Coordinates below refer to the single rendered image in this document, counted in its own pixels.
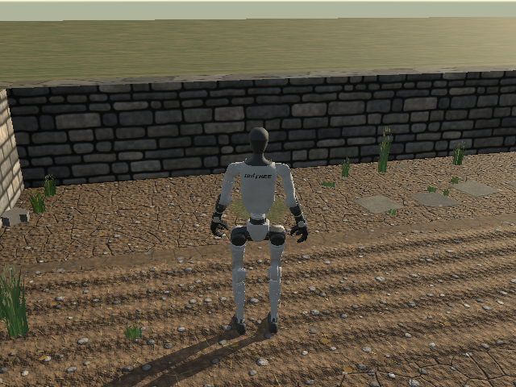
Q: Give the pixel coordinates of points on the robot left upper arm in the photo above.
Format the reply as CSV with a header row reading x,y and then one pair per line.
x,y
228,183

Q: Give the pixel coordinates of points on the right robot foot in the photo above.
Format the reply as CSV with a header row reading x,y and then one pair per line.
x,y
273,326

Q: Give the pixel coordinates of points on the right robot forearm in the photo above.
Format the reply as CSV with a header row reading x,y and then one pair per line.
x,y
298,214

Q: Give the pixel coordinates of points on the robot right upper arm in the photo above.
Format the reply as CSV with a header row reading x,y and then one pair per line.
x,y
287,183

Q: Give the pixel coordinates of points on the robot right hand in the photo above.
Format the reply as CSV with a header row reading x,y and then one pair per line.
x,y
300,230

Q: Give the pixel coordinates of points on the left robot thigh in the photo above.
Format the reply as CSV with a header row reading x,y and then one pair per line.
x,y
238,243

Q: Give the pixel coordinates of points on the left robot forearm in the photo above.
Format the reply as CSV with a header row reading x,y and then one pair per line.
x,y
218,211

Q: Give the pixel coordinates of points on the robot left hand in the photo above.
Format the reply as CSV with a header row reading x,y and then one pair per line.
x,y
221,225

